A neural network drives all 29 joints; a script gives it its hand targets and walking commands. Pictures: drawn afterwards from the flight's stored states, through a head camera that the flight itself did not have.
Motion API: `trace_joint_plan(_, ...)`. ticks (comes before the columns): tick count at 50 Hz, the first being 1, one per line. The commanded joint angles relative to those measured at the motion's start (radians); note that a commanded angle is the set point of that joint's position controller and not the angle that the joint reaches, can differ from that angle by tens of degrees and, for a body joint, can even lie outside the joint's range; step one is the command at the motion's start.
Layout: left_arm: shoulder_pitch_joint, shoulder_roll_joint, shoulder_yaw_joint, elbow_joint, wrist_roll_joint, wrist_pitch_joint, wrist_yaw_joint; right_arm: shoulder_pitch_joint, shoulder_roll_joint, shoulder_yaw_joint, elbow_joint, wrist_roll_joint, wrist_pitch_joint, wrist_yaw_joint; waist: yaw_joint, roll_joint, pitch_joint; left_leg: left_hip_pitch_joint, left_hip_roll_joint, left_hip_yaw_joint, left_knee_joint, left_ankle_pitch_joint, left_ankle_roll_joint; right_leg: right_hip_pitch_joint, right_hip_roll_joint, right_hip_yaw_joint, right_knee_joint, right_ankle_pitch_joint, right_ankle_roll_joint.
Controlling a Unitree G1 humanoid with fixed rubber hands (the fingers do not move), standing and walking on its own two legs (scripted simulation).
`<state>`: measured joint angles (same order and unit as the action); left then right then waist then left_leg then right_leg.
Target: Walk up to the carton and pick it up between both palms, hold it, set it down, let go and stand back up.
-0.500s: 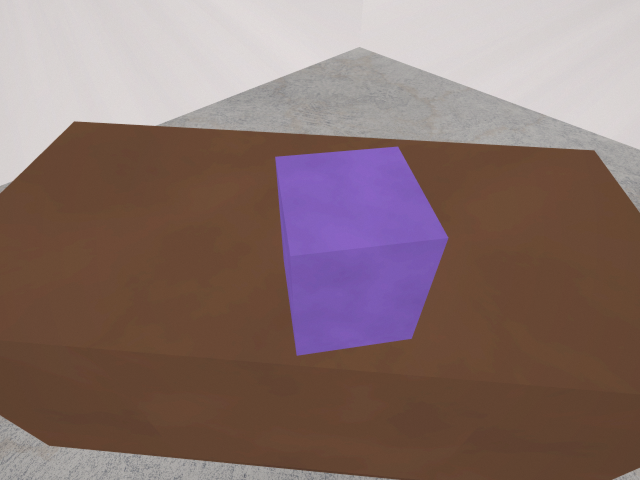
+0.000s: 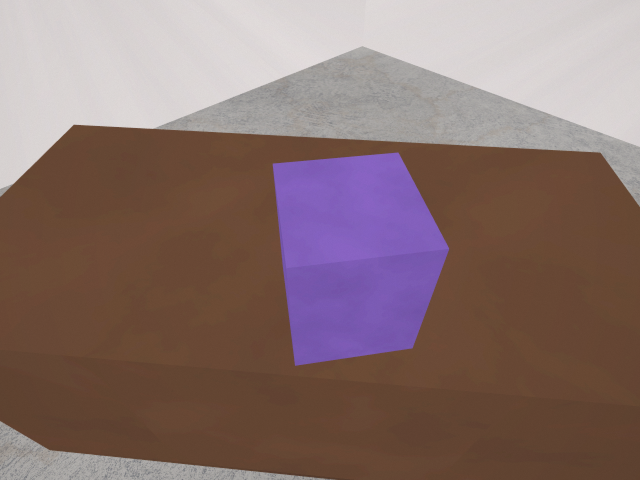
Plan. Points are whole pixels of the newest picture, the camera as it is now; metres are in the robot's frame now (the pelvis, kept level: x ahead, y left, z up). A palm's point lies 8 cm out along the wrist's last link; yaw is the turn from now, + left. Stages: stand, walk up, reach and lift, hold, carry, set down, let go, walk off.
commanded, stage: stand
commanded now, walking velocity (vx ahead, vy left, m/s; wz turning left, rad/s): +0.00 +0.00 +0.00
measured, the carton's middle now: (346, 260) +0.44 -0.02 +0.00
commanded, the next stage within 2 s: none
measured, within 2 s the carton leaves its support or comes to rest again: neither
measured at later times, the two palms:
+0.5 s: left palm out of the picture +0.06 +0.28 -0.13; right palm out of the picture +0.06 -0.28 -0.12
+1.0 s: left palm out of the picture +0.08 +0.28 -0.13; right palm out of the picture +0.08 -0.28 -0.12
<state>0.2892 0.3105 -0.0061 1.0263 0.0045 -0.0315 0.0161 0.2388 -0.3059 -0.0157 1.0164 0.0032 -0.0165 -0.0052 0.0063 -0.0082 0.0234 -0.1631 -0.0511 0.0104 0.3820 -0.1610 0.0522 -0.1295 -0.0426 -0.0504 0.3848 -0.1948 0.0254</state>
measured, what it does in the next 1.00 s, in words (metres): stands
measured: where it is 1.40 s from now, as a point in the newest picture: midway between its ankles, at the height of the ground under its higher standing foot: outside the picture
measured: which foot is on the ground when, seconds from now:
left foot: down 0.00-1.00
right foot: down 0.00-1.00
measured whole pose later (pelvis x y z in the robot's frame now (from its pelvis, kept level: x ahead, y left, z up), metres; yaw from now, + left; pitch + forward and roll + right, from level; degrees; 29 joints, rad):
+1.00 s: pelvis +0.04 +0.00 +0.00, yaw +0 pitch -3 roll +0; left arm 0.22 0.31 0.00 1.09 0.00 -0.02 0.03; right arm 0.21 -0.29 -0.02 1.09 0.01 -0.03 -0.03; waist 0.00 -0.02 0.04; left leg -0.08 -0.06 0.01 0.33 -0.20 0.05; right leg -0.05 -0.05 -0.05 0.33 -0.23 0.03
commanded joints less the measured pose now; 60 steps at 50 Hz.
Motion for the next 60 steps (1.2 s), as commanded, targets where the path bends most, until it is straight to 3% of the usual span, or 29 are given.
trace_joint_plan(1, 0.007, 0.197, 0.045, -0.052, -0.003, -0.021, 0.013, -0.013, -0.203, -0.04, -0.065, 0.003, -0.025, -0.015, -0.002, 0.0, 0.042, -0.044, 0.167, -0.178, -0.127, -0.064, -0.017, -0.024, -0.095, 0.115, -0.093, -0.009, -0.036)
trace_joint_plan(22, -0.037, 0.183, 0.047, -0.012, -0.005, -0.014, 0.02, -0.02, -0.197, -0.031, -0.018, 0.008, -0.03, -0.025, -0.001, 0.008, 0.02, 0.025, 0.176, -0.152, -0.112, 0.127, -0.027, 0.032, -0.1, 0.109, -0.103, 0.085, -0.034)
trace_joint_plan(60, -0.048, 0.188, 0.047, 0.026, -0.005, -0.004, 0.034, -0.015, -0.188, -0.045, 0.025, 0.004, -0.032, -0.035, -0.003, 0.005, 0.016, 0.072, 0.183, -0.145, -0.122, 0.262, -0.037, 0.066, -0.11, 0.092, -0.102, 0.144, -0.029)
